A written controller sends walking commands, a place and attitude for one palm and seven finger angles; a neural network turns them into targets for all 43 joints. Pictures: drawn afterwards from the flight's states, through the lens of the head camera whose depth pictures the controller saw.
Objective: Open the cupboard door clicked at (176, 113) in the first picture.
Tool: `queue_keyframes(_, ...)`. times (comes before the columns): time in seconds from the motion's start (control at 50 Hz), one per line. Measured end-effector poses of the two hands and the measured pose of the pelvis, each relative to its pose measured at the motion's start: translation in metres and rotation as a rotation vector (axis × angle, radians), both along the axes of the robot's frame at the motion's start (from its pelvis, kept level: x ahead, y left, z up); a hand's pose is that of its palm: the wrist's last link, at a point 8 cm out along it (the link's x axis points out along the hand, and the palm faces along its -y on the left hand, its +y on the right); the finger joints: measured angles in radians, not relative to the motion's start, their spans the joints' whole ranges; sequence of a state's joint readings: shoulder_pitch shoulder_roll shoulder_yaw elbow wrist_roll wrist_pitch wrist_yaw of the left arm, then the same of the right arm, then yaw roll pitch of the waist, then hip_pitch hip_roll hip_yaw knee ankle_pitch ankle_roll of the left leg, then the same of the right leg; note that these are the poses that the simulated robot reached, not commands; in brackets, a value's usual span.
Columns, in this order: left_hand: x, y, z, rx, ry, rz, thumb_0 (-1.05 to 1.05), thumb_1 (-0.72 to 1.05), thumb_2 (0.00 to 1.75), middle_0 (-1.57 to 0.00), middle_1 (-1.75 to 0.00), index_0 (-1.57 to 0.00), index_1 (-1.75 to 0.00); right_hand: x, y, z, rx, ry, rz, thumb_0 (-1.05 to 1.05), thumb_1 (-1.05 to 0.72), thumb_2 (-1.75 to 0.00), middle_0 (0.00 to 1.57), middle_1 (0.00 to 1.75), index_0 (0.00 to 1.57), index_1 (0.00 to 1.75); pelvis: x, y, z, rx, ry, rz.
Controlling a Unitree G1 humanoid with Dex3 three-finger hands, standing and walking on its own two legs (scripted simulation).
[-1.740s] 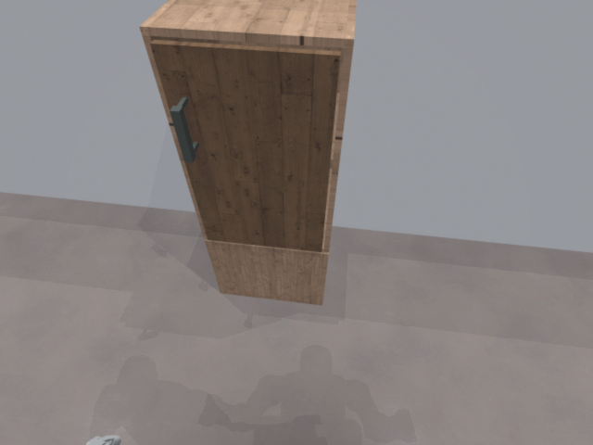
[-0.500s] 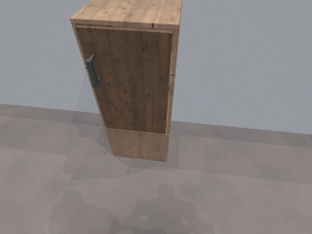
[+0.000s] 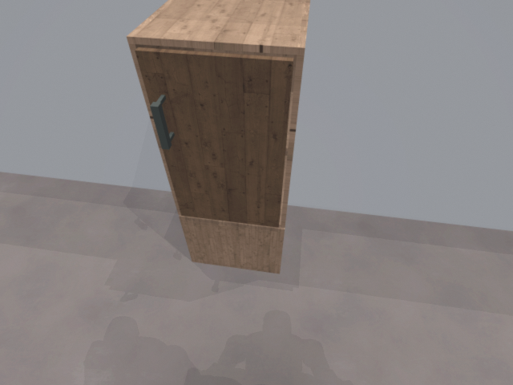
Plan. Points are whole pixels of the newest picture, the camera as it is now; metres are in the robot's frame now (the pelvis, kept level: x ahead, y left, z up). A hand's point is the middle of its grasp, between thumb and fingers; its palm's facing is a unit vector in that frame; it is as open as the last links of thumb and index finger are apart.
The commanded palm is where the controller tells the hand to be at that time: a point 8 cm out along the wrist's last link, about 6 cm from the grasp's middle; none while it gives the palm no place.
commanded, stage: take the last steps up to it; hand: left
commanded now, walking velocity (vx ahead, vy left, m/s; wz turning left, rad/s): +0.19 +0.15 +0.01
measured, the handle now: (164, 122) +0.71 +0.29 +0.02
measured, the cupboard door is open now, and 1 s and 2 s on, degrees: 0 0 0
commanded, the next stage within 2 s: come to a stop and stand still in 0.24 s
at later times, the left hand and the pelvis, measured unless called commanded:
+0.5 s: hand out of the picture +0.16 +0.24 -0.18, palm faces -0.01 -0.97 -0.24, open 7.3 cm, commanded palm none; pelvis +0.11 +0.05 -0.01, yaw -1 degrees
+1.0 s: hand out of the picture +0.14 +0.29 -0.18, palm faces +0.03 -0.98 -0.20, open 7.4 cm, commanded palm none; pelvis +0.11 +0.10 +0.00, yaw -2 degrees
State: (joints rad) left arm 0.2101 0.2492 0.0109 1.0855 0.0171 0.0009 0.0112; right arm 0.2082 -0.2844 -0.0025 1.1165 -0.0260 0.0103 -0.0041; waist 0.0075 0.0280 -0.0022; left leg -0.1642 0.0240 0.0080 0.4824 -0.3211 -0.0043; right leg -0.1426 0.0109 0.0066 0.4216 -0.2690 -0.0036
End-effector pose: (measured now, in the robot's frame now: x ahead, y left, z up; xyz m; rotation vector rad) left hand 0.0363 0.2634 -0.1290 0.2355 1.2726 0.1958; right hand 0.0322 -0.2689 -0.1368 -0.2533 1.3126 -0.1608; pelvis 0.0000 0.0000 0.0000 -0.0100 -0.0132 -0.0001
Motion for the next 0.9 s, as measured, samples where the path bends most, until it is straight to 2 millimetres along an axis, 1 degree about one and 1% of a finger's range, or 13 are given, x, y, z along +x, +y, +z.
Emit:
queue_keyframes(0.08,-0.016,0.001,-0.011,-0.044,0.034,0.052,0.01,0.90,0.90,-0.20,-0.30,-0.21,-0.30,-0.003,0.019,-0.001,0.005,0.044,0.005,0.00,-0.91,-0.90,0.20,0.30,0.20,0.30,0.012,0.015,-0.003,-0.007,0.005,0.016)
queue_keyframes(0.16,-0.033,0.010,-0.025,-0.082,0.126,0.082,0.01,0.90,0.90,-0.20,-0.30,-0.21,-0.30,-0.002,0.046,-0.005,0.009,0.046,-0.015,0.00,-0.91,-0.90,0.20,0.30,0.20,0.30,0.029,0.035,-0.010,0.008,-0.001,0.005)
queue_keyframes(0.22,-0.031,0.016,-0.025,-0.090,0.200,0.056,0.01,0.90,0.90,-0.20,-0.30,-0.20,-0.30,-0.008,0.067,-0.005,0.026,0.050,-0.069,0.00,-0.91,-0.90,0.20,0.30,0.20,0.30,0.042,0.045,-0.008,0.014,0.000,-0.028)
queue_keyframes(0.28,-0.009,0.019,-0.022,-0.098,0.205,0.031,0.01,0.90,0.90,-0.20,-0.30,-0.20,-0.30,-0.020,0.089,-0.004,0.055,0.097,-0.109,0.00,-0.91,-0.90,0.20,0.30,0.20,0.30,0.055,0.051,-0.004,0.019,0.003,-0.035)
queue_keyframes(0.36,0.035,0.017,-0.018,-0.104,0.147,0.009,0.01,0.91,0.90,-0.20,-0.30,-0.20,-0.30,-0.031,0.117,-0.006,0.107,0.189,-0.139,0.00,-0.90,-0.90,0.20,0.30,0.20,0.30,0.074,0.056,-0.002,0.019,0.006,-0.034)
queue_keyframes(0.46,0.096,0.020,-0.020,-0.064,0.069,-0.016,0.02,0.94,0.90,-0.20,-0.30,-0.20,-0.30,-0.028,0.135,-0.015,0.154,0.272,-0.176,0.00,-0.90,-0.90,0.20,0.30,0.21,0.30,0.102,0.054,-0.009,0.028,-0.002,-0.027)
queue_keyframes(0.5,0.118,0.020,-0.023,-0.047,0.031,-0.020,0.02,0.93,0.90,-0.20,-0.30,-0.20,-0.30,-0.019,0.135,-0.021,0.161,0.285,-0.189,0.00,-0.90,-0.90,0.20,0.30,0.21,0.30,0.113,0.052,-0.015,0.028,-0.005,-0.024)
queue_keyframes(0.54,0.134,0.020,-0.022,-0.040,0.001,-0.019,0.01,0.93,0.90,-0.20,-0.30,-0.20,-0.30,-0.004,0.132,-0.025,0.158,0.278,-0.199,0.00,-0.90,-0.90,0.20,0.30,0.21,0.30,0.119,0.052,-0.016,0.015,-0.001,-0.011)
queue_keyframes(0.62,0.149,0.023,-0.021,-0.043,-0.042,-0.002,0.01,0.92,0.90,-0.20,-0.30,-0.20,-0.30,0.042,0.123,-0.026,0.124,0.210,-0.163,0.00,-0.90,-0.90,0.20,0.30,0.21,0.30,0.119,0.058,-0.013,0.008,0.008,0.014)
queue_keyframes(0.7,0.148,0.034,-0.026,-0.069,-0.044,0.008,0.01,0.91,0.90,-0.20,-0.30,-0.20,-0.30,0.095,0.117,-0.020,0.070,0.073,-0.112,0.00,-0.91,-0.90,0.20,0.30,0.20,0.30,0.112,0.071,-0.014,0.003,0.012,0.017)
queue_keyframes(0.76,0.145,0.048,-0.038,-0.093,-0.042,0.015,0.00,0.91,0.90,-0.20,-0.30,-0.21,-0.30,0.120,0.115,-0.016,0.020,-0.033,-0.088,0.00,-0.92,-0.90,0.20,0.30,0.20,0.30,0.109,0.087,-0.021,-0.005,0.006,0.009)
queue_keyframes(0.82,0.138,0.062,-0.039,-0.100,-0.016,0.019,0.00,0.91,0.90,-0.20,-0.30,-0.20,-0.30,0.129,0.121,-0.004,-0.006,-0.090,-0.069,0.00,-0.92,-0.90,0.20,0.30,0.20,0.30,0.107,0.095,-0.017,0.000,-0.001,-0.005)
queue_keyframes(0.9,0.123,0.074,-0.029,-0.100,0.010,0.035,0.01,0.91,0.90,-0.20,-0.30,-0.20,-0.30,0.129,0.130,0.011,-0.011,-0.092,-0.048,0.00,-0.92,-0.90,0.20,0.30,0.20,0.30,0.109,0.098,-0.005,-0.001,0.009,-0.012)
